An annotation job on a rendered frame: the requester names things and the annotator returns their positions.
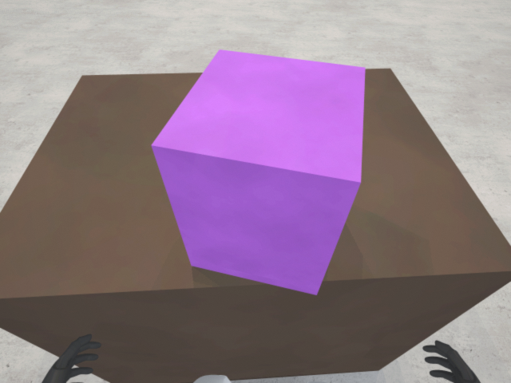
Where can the right robot hand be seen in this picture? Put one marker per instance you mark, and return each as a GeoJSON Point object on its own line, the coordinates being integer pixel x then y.
{"type": "Point", "coordinates": [461, 372]}

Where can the left robot hand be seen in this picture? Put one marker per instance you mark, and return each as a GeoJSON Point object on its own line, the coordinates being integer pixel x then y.
{"type": "Point", "coordinates": [61, 370]}

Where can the pedestal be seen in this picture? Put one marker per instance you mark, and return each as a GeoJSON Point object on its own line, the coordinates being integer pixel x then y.
{"type": "Point", "coordinates": [89, 244]}

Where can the carton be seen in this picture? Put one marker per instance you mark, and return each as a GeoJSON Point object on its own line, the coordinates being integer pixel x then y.
{"type": "Point", "coordinates": [262, 162]}

